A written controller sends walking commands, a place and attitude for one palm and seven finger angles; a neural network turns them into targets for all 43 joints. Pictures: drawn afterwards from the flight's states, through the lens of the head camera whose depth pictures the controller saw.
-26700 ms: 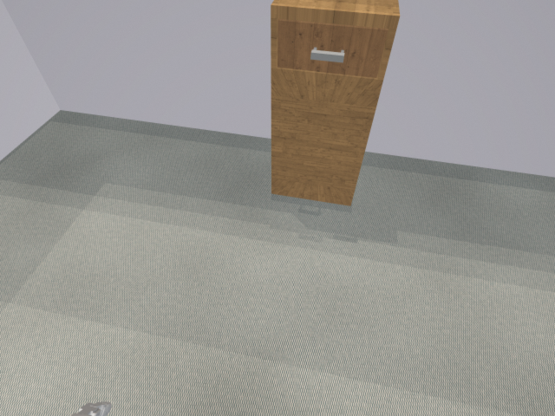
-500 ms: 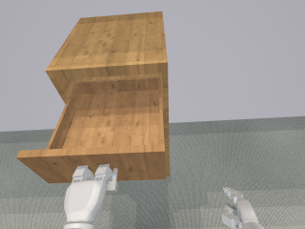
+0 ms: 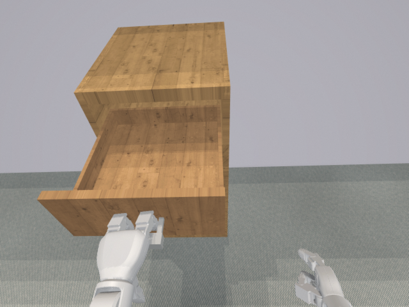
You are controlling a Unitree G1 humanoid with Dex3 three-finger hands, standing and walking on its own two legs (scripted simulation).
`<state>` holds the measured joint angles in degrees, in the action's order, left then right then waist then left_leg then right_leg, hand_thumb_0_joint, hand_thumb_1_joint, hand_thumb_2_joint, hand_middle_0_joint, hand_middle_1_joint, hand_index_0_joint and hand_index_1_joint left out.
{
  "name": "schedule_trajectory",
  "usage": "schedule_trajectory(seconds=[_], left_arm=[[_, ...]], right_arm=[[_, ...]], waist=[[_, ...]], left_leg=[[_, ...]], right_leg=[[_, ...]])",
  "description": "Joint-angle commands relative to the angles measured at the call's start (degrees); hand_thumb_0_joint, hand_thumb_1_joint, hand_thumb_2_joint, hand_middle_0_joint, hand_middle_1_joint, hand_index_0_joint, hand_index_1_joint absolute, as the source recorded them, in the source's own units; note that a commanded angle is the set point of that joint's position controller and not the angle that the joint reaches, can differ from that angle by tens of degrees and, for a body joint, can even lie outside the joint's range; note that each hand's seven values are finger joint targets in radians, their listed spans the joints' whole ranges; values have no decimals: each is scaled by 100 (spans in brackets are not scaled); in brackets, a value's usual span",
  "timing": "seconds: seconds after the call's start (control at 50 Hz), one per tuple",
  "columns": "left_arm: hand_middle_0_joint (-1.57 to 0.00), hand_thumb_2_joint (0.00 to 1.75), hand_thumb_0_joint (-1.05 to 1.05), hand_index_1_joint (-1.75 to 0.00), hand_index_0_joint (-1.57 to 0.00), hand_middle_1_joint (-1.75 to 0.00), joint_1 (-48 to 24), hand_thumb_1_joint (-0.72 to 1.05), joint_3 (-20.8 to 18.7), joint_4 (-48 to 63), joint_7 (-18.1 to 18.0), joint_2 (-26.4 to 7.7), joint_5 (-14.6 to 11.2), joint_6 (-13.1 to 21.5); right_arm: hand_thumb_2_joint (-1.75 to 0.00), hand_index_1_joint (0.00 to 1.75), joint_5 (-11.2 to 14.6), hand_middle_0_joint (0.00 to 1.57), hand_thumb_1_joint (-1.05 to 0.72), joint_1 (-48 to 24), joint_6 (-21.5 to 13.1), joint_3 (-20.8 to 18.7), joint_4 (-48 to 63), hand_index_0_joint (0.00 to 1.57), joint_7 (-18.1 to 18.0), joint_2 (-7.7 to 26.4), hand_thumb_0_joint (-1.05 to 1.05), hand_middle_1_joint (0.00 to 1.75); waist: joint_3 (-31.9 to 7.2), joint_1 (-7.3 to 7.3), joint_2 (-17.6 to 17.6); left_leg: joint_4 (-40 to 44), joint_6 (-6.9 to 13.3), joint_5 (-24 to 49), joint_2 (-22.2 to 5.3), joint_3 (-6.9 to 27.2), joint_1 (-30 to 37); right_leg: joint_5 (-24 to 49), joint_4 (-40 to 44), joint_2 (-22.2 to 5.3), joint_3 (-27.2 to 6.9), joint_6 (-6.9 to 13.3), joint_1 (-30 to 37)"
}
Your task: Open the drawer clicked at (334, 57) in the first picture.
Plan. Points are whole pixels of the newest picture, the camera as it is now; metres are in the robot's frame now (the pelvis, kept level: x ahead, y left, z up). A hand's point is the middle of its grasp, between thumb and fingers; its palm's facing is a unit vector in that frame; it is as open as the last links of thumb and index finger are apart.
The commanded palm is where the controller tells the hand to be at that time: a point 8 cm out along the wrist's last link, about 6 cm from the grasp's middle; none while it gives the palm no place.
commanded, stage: lift the hand off the handle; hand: left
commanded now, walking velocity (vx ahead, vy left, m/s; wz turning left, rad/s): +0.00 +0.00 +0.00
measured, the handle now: (137, 231) +0.26 +0.18 +0.01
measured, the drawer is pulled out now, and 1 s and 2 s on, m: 0.30 0.28 0.28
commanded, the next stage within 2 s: draw the hand back to the body in 1.54 s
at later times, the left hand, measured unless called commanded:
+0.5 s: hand (133, 246) +0.23 +0.17 +0.01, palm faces +0.02 -0.16 -0.99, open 13.6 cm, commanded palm +0.20 +0.18 +0.08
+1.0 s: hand (118, 228) +0.23 +0.18 +0.08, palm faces +0.08 -0.19 -0.98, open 13.6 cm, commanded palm +0.19 +0.18 +0.15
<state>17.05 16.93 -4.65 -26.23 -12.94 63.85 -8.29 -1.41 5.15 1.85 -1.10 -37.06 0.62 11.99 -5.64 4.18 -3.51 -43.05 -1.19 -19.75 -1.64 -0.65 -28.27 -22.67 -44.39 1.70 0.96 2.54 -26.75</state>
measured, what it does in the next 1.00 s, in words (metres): stands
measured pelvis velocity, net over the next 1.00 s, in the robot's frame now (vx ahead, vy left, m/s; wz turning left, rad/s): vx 0.02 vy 0.01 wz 0.00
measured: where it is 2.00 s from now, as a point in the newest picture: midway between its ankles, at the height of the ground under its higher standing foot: outside the picture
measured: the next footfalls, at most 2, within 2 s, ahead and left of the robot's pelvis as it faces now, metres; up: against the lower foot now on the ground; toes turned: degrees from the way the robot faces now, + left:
none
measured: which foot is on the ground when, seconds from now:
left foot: down 0.00-1.00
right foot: down 0.00-1.00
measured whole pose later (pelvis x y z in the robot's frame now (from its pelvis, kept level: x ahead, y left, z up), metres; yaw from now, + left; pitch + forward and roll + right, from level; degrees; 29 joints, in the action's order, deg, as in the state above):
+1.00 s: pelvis +0.02 +0.01 +0.02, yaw +0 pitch -1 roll +0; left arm 18.3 16.9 14.2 -12.4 -17.8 58.2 -11.7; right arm -0.2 2.8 3.5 0.7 -37.2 1.9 11.9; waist -2.9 6.6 -5.9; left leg -31.0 -0.3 -15.9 -1.0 -1.2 -14.3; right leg -18.1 -31.3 1.2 0.2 1.5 -12.4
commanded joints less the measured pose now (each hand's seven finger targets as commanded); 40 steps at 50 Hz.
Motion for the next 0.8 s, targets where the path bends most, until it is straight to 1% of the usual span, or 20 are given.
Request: schedule_trajectory(seconds=[0.0,0.04,0.1,0.14,0.16,0.18,0.22,0.28,0.34,0.38,0.44,0.52,0.56,0.58,0.6,0.64,0.68,0.7,0.76,0.78], left_arm=[[-30,30,0,-120,-30,-120,-1390,-50,-320,884,-265,-412,119,-69],[-30,30,0,-120,-30,-120,-1542,-50,-171,769,-263,-302,132,-109],[-30,30,0,-120,-30,-120,-1862,-50,-360,638,-271,-523,107,-180],[-30,30,0,-120,-30,-120,-1993,-50,-225,521,-240,-410,93,-217],[-30,30,0,-120,-30,-120,-1980,-50,-326,483,-230,-483,65,-228],[-30,30,0,-120,-30,-120,-2004,-50,-451,461,-229,-619,41,-253],[-30,30,0,-120,-30,-120,-2081,-50,-294,401,-209,-458,36,-273],[-30,30,0,-120,-30,-120,-2152,-50,-316,863,-166,-539,-46,-249],[-30,30,0,-120,-30,-120,-1974,-50,-411,1100,-89,-620,-181,-182],[-30,30,0,-120,-30,-120,-2005,-50,-593,1414,-68,-787,-237,-93],[-30,30,0,-120,-30,-120,-1624,-50,-624,1580,-33,-759,-228,-11],[-30,30,0,-120,-30,-120,-1443,-50,-631,1835,94,-795,-243,-105],[-30,30,0,-120,-30,-120,-1348,-50,-425,2013,202,-653,-240,-176],[-30,30,0,-120,-30,-120,-1316,-50,-424,2125,263,-674,-275,-216],[-30,30,0,-120,-30,-120,-1188,-50,-434,2239,323,-716,-292,-221],[-30,30,0,-120,-30,-120,-1322,-50,-497,2244,442,-819,-285,-268],[-30,30,0,-120,-30,-120,-1421,-50,-565,2435,534,-914,-281,-290],[-30,30,0,-120,-30,-120,-1239,-50,-480,2542,592,-833,-282,-272],[-30,30,0,-120,-30,-120,-1287,-50,-425,2882,733,-839,-334,-215],[-30,30,0,-120,-30,-120,-1285,-50,-614,2964,753,-1016,-367,-211]], right_arm=[[-90,30,44,20,-90,-868,-233,-150,883,20,-78,444,0,30],[-90,30,61,20,-90,-865,-242,-153,850,20,-93,440,0,30],[-90,30,80,20,-90,-868,-217,-142,771,20,-157,471,0,30],[-90,30,91,20,-90,-884,-213,-132,740,20,-182,460,0,30],[-90,30,104,20,-90,-873,-208,-144,722,20,-191,460,0,30],[-90,30,116,20,-90,-890,-183,-130,710,20,-213,481,0,30],[-90,30,123,20,-90,-885,-161,-122,704,20,-222,456,0,30],[-90,30,125,20,-90,-925,-163,-133,797,20,-220,448,0,30],[-90,30,133,20,-90,-970,-193,-103,856,20,-227,417,0,30],[-90,30,120,20,-90,-965,-232,-112,886,20,-249,422,0,30],[-90,30,104,20,-90,-958,-286,-112,876,20,-205,393,0,30],[-90,30,128,20,-90,-1018,-241,-118,885,20,-132,405,0,30],[-90,30,140,20,-90,-1060,-225,-109,903,20,-77,406,0,30],[-90,30,144,20,-90,-1066,-204,-105,918,20,-60,423,0,30],[-90,30,147,20,-90,-1099,-206,-89,956,20,-50,410,0,30],[-90,30,150,20,-90,-1151,-171,-59,930,20,-60,421,0,30],[-90,30,155,20,-90,-1186,-150,-57,933,20,-63,429,0,30],[-90,30,149,20,-90,-1186,-169,-39,961,20,-39,402,0,30],[-90,30,147,20,-90,-1209,-158,-30,976,20,-12,389,0,30],[-90,30,149,20,-90,-1202,-159,-30,977,20,-18,407,0,30]], waist=[[-658,-120,569],[-679,-129,563],[-760,-123,697],[-703,-141,714],[-762,-107,696],[-831,-84,596],[-793,-108,579],[-1054,-28,296],[-885,-13,481],[-945,21,455],[-810,47,437],[-720,57,391],[-681,50,318],[-739,58,327],[-653,104,347],[-543,88,484],[-562,98,330],[-568,158,320],[-593,145,263],[-635,141,266]], left_leg=[[430,248,467,386,-60,785],[432,269,480,389,-54,822],[468,270,404,389,-61,740],[480,278,390,400,-71,750],[510,275,408,397,-75,751],[539,260,415,401,-76,745],[538,255,405,405,-83,756],[646,250,593,396,-74,1013],[691,272,665,403,-63,1056],[743,273,740,392,-66,1178],[796,266,883,386,-85,1289],[938,251,991,364,-92,1440],[1018,256,1114,349,-78,1565],[1062,246,1177,338,-67,1623],[1103,263,1152,337,-75,1626],[1163,280,1136,344,-67,1641],[1235,272,1187,329,-72,1769],[1258,285,1281,332,-72,1821],[1315,300,1483,330,-63,1983],[1325,279,1523,313,-61,1992]], right_leg=[[425,1085,72,-295,-30,-280],[431,1084,71,-255,-28,-315],[393,1103,43,-292,-53,-226],[375,1142,29,-273,-63,-245],[394,1133,34,-271,-58,-185],[409,1149,40,-292,-42,-85],[387,1148,34,-278,-57,-143],[502,1166,59,-230,-13,107],[581,1269,47,-247,-48,188],[590,1362,40,-275,-41,329],[741,1420,50,-272,-40,334],[797,1550,66,-307,-30,458],[929,1557,85,-242,-19,512],[968,1585,81,-245,-4,637],[952,1608,81,-223,-26,638],[942,1685,73,-227,-53,673],[935,1764,78,-256,-24,769],[1046,1735,80,-219,-25,810],[1286,1783,84,-197,-37,913],[1328,1799,86,-225,-17,1018]])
